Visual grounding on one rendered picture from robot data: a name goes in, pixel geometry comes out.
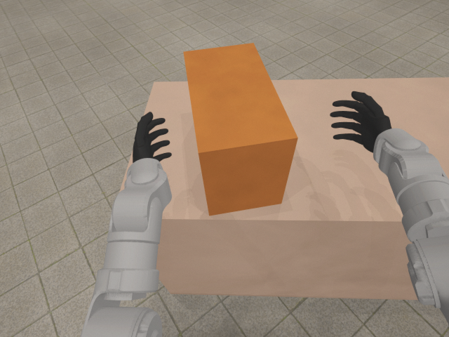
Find left robot hand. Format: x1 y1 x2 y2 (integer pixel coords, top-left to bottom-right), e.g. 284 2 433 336
133 112 172 163

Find right robot hand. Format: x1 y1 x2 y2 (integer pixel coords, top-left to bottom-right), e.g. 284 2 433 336
330 91 391 153

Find carton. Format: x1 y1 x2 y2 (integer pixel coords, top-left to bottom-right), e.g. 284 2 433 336
183 43 298 216

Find robot left upper arm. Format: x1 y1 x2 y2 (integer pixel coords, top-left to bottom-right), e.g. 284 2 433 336
82 306 162 337

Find robot right upper arm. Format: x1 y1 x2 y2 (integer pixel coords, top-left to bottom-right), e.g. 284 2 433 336
406 235 449 326

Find right robot forearm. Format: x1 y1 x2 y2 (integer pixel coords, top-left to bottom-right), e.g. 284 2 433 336
373 128 449 242

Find pedestal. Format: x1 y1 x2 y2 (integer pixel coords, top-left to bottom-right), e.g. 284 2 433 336
120 77 449 300

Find left robot forearm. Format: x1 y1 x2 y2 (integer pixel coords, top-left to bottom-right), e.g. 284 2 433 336
80 158 172 337

